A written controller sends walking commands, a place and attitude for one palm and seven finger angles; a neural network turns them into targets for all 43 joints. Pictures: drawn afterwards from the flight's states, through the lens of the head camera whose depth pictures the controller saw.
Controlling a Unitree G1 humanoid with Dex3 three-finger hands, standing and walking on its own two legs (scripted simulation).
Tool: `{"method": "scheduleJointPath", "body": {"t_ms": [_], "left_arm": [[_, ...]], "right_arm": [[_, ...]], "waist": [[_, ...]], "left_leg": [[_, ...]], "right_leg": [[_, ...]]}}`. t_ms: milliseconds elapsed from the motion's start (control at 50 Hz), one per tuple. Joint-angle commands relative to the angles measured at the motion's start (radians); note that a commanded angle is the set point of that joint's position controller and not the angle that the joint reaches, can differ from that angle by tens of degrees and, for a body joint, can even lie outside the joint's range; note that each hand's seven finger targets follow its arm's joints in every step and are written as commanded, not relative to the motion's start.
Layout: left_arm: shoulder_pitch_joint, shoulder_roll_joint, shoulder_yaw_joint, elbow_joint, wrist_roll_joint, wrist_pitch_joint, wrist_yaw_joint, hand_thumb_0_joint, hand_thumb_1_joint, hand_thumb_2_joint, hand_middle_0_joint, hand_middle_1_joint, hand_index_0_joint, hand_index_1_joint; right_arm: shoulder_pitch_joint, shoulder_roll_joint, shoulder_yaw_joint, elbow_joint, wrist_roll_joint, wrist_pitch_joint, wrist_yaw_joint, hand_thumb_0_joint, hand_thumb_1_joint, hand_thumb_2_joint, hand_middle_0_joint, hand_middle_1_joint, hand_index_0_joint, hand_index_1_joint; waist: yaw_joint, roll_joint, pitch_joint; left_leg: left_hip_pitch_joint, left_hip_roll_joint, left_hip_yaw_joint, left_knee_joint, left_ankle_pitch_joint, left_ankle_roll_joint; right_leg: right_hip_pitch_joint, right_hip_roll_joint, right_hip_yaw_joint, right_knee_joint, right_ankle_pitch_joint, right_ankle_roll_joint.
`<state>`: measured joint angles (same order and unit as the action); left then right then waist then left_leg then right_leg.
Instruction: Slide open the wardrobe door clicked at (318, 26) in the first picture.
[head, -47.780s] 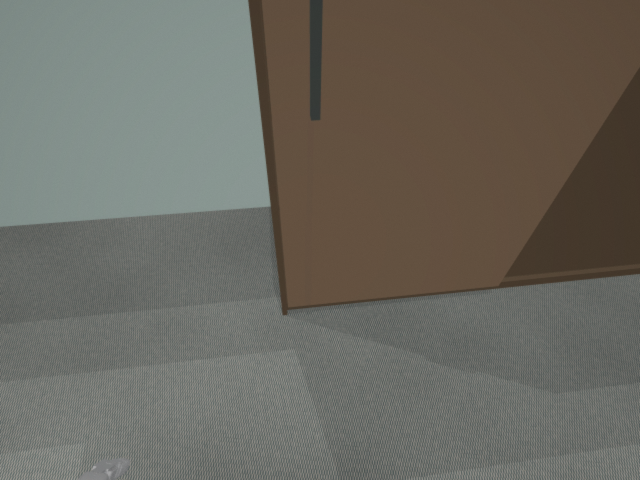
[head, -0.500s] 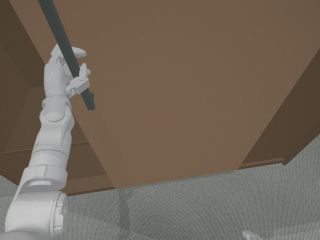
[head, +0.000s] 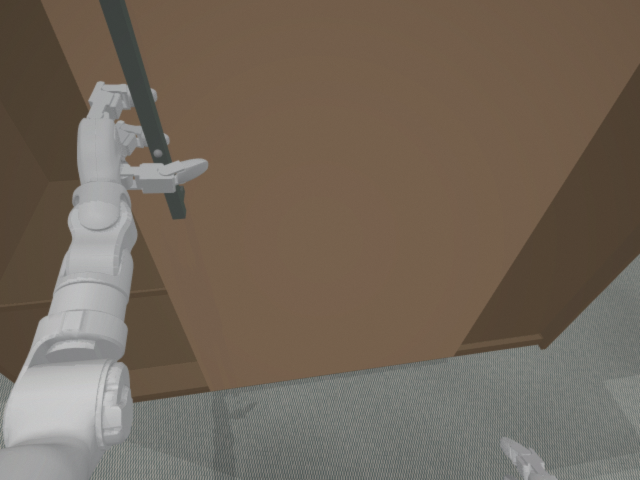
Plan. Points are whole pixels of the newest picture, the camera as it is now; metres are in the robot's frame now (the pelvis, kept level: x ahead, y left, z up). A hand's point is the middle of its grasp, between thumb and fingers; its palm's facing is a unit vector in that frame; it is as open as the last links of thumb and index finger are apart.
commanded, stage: loosen the grip on the handle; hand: left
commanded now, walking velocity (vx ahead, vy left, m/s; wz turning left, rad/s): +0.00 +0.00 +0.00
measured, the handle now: (154, 119) +0.49 +0.23 +0.21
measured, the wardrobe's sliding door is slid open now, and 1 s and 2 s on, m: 0.42 0.42 0.42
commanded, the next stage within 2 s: slip the hand off the handle in 0.28 s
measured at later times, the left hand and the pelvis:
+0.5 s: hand (154, 156) +0.44 +0.22 +0.19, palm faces +0.27 -0.96 -0.13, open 14.6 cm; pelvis +0.05 +0.01 +0.00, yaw -1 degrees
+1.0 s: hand (92, 163) +0.43 +0.30 +0.19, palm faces +0.32 -0.94 -0.14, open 14.7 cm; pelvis +0.05 +0.01 +0.00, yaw +0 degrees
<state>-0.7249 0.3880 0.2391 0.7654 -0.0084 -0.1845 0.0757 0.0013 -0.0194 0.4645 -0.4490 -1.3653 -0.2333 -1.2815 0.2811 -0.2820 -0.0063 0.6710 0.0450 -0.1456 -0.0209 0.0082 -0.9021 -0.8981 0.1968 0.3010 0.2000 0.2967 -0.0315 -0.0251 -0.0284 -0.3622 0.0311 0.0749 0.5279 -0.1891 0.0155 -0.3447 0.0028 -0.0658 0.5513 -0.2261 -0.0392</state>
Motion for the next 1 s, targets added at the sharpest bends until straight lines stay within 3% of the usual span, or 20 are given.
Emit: {"method": "scheduleJointPath", "body": {"t_ms": [0,60,80,100,140,200,280,320,340,360,380,400,420,480,520,660,800,820,900,980], "left_arm": [[-0.468,0.143,-0.051,-0.262,-0.006,-0.093,-0.025,0.000,-0.550,0.200,-0.370,-1.300,-0.370,-1.300],[-0.430,0.124,-0.057,-0.265,-0.019,-0.075,-0.018,0.000,-0.550,0.200,-0.330,-1.250,-0.330,-1.250],[-0.430,0.330,0.107,-0.322,-0.015,-0.076,-0.008,0.000,-0.550,0.200,-0.317,-1.233,-0.317,-1.233],[-0.401,0.348,0.110,-0.346,-0.008,-0.069,-0.007,0.000,-0.550,0.200,-0.303,-1.217,-0.303,-1.217],[-0.382,0.190,0.017,-0.404,-0.040,-0.058,-0.023,0.000,-0.550,0.200,-0.277,-1.183,-0.277,-1.183],[-0.295,0.225,0.080,-0.470,-0.063,-0.041,-0.026,0.000,-0.550,0.200,-0.250,-1.150,-0.250,-1.150],[-0.215,0.177,0.075,-0.594,-0.069,0.002,-0.022,0.000,-0.550,0.200,-0.250,-1.150,-0.250,-1.150],[-0.141,0.208,0.123,-0.623,-0.071,0.025,-0.015,0.000,-0.550,0.200,-0.250,-1.150,-0.250,-1.150],[-0.159,0.184,0.096,-0.654,-0.068,0.036,-0.014,0.000,-0.550,0.200,-0.250,-1.150,-0.250,-1.150],[-0.161,0.114,0.037,-0.534,-0.062,0.061,-0.015,0.000,-0.550,0.200,-0.250,-1.150,-0.250,-1.150],[-0.143,0.152,0.079,-0.539,-0.063,0.066,-0.015,0.000,-0.550,0.200,-0.250,-1.150,-0.250,-1.150],[-0.123,0.189,0.109,-0.578,-0.055,0.064,-0.015,0.000,-0.550,0.200,-0.250,-1.150,-0.250,-1.150],[-0.119,0.179,0.094,-0.598,-0.048,0.069,-0.017,0.000,-0.550,0.200,-0.250,-1.150,-0.250,-1.150],[-0.129,0.176,0.094,-0.577,-0.053,0.089,-0.026,0.000,-0.550,0.200,-0.250,-1.150,-0.250,-1.150],[-0.107,0.225,0.145,-0.565,-0.059,0.091,-0.033,0.000,-0.550,0.200,-0.250,-1.150,-0.250,-1.150],[-0.142,0.263,0.167,-0.538,-0.071,0.073,-0.076,0.000,-0.550,0.200,-0.250,-1.150,-0.250,-1.150],[-0.157,0.372,0.243,-0.493,-0.096,0.024,-0.142,0.000,-0.550,0.200,-0.250,-1.150,-0.250,-1.150],[-0.187,0.350,0.213,-0.490,-0.099,0.015,-0.158,0.000,-0.550,0.200,-0.250,-1.150,-0.250,-1.150],[-0.206,0.391,0.236,-0.473,-0.117,-0.017,-0.201,0.000,-0.550,0.200,-0.250,-1.150,-0.250,-1.150],[-0.131,0.357,0.220,-0.428,-0.144,-0.025,-0.241,0.000,-0.550,0.200,-0.250,-1.150,-0.250,-1.150]], "right_arm": [[-0.052,-0.123,-0.033,-0.110,0.012,-0.056,-0.017,0.000,-0.900,-0.900,0.200,0.300,0.200,0.300],[-0.046,-0.120,-0.029,-0.102,0.010,-0.068,-0.022,0.000,-0.900,-0.900,0.200,0.300,0.200,0.300],[-0.041,-0.138,-0.033,-0.101,0.004,-0.062,-0.031,0.000,-0.900,-0.900,0.200,0.300,0.200,0.300],[-0.058,-0.133,-0.026,-0.103,0.000,-0.053,-0.037,0.000,-0.900,-0.900,0.200,0.300,0.200,0.300],[-0.068,-0.107,-0.022,-0.115,0.003,-0.062,-0.035,0.000,-0.900,-0.900,0.200,0.300,0.200,0.300],[-0.055,-0.117,-0.024,-0.108,-0.007,-0.065,-0.039,0.000,-0.900,-0.900,0.200,0.300,0.200,0.300],[-0.049,-0.103,-0.028,-0.115,-0.012,-0.060,-0.033,0.000,-0.900,-0.900,0.200,0.300,0.200,0.300],[-0.053,-0.104,-0.029,-0.114,-0.016,-0.052,-0.034,0.000,-0.900,-0.900,0.200,0.300,0.200,0.300],[-0.057,-0.098,-0.025,-0.115,-0.014,-0.048,-0.034,0.000,-0.900,-0.900,0.200,0.300,0.200,0.300],[-0.040,-0.096,-0.024,-0.092,-0.013,-0.039,-0.038,0.000,-0.900,-0.900,0.200,0.300,0.200,0.300],[-0.028,-0.104,-0.029,-0.093,-0.013,-0.033,-0.039,0.000,-0.900,-0.900,0.200,0.300,0.200,0.300],[-0.042,-0.105,-0.029,-0.104,-0.015,-0.028,-0.042,0.000,-0.900,-0.900,0.200,0.300,0.200,0.300],[-0.048,-0.099,-0.027,-0.112,-0.015,-0.021,-0.042,0.000,-0.900,-0.900,0.200,0.300,0.200,0.300],[-0.058,-0.092,-0.021,-0.119,-0.011,-0.005,-0.050,0.000,-0.900,-0.900,0.200,0.300,0.200,0.300],[-0.062,-0.095,-0.021,-0.121,-0.011,0.007,-0.057,0.000,-0.900,-0.900,0.200,0.300,0.200,0.300],[-0.067,-0.092,-0.014,-0.137,-0.008,0.023,-0.068,0.000,-0.900,-0.900,0.200,0.300,0.200,0.300],[-0.044,-0.109,-0.017,-0.135,-0.004,0.021,-0.075,0.000,-0.900,-0.900,0.200,0.300,0.200,0.300],[-0.045,-0.107,-0.015,-0.134,-0.004,0.016,-0.075,0.000,-0.900,-0.900,0.200,0.300,0.200,0.300],[-0.019,-0.117,-0.021,-0.127,-0.004,0.006,-0.079,0.000,-0.900,-0.900,0.200,0.300,0.200,0.300],[-0.009,-0.121,-0.024,-0.131,0.001,-0.008,-0.075,0.000,-0.900,-0.900,0.200,0.300,0.200,0.300]], "waist": [[-0.012,0.053,-0.191],[-0.011,0.030,-0.196],[0.025,0.031,-0.250],[0.037,0.078,-0.258],[0.022,0.056,-0.255],[0.042,0.045,-0.296],[0.048,0.064,-0.319],[0.064,0.052,-0.341],[0.053,0.048,-0.331],[0.011,0.013,-0.238],[0.024,-0.008,-0.237],[0.044,0.033,-0.259],[0.046,0.056,-0.299],[0.045,0.039,-0.278],[0.054,0.026,-0.285],[0.047,0.049,-0.268],[0.040,0.055,-0.284],[0.028,0.079,-0.267],[0.023,0.109,-0.298],[0.036,0.093,-0.281]], "left_leg": [[0.120,-0.015,-0.073,-0.086,-0.261,0.022],[0.110,-0.021,-0.077,-0.077,-0.250,0.025],[0.097,-0.020,-0.071,-0.076,-0.216,0.028],[0.093,-0.022,-0.062,-0.076,-0.175,0.029],[0.141,-0.012,-0.063,-0.077,-0.109,0.028],[0.176,-0.010,-0.065,-0.062,0.035,0.027],[0.233,-0.007,-0.057,-0.043,0.199,0.020],[0.237,-0.009,-0.051,-0.039,0.259,0.019],[0.243,-0.007,-0.052,-0.038,0.273,0.016],[0.215,-0.008,-0.052,-0.033,0.230,0.015],[0.201,-0.007,-0.058,-0.032,0.219,0.014],[0.211,-0.011,-0.051,-0.028,0.249,0.017],[0.226,-0.016,-0.050,-0.029,0.254,0.015],[0.209,-0.018,-0.052,-0.030,0.228,0.013],[0.199,-0.018,-0.050,-0.029,0.234,0.016],[0.184,-0.023,-0.052,-0.025,0.200,0.019],[0.148,-0.026,-0.049,-0.012,0.155,0.027],[0.146,-0.028,-0.050,-0.011,0.142,0.027],[0.152,-0.031,-0.056,0.004,0.134,0.030],[0.133,-0.030,-0.066,0.002,0.091,0.029]], "right_leg": [[-0.050,-0.016,0.085,-0.141,-0.203,0.005],[-0.043,-0.012,0.088,-0.145,-0.203,0.008],[0.023,-0.017,0.104,-0.150,-0.198,0.008],[0.058,-0.018,0.108,-0.144,-0.169,0.008],[0.056,-0.009,0.086,-0.138,-0.086,0.006],[0.097,0.001,0.065,-0.113,0.055,0.004],[0.113,0.005,0.048,-0.084,0.217,0.007],[0.146,0.005,0.048,-0.075,0.277,0.009],[0.141,0.005,0.043,-0.071,0.290,0.010],[0.075,0.006,0.038,-0.081,0.264,0.017],[0.077,0.007,0.035,-0.082,0.252,0.017],[0.100,0.006,0.040,-0.075,0.276,0.012],[0.110,0.002,0.042,-0.068,0.279,0.011],[0.107,0.002,0.043,-0.074,0.265,0.011],[0.124,0.001,0.045,-0.072,0.282,0.012],[0.108,0.002,0.050,-0.075,0.256,0.012],[0.110,0.005,0.061,-0.073,0.234,0.018],[0.089,0.006,0.062,-0.074,0.220,0.018],[0.072,0.012,0.063,-0.067,0.200,0.016],[0.049,0.016,0.058,-0.068,0.154,0.015]]}}
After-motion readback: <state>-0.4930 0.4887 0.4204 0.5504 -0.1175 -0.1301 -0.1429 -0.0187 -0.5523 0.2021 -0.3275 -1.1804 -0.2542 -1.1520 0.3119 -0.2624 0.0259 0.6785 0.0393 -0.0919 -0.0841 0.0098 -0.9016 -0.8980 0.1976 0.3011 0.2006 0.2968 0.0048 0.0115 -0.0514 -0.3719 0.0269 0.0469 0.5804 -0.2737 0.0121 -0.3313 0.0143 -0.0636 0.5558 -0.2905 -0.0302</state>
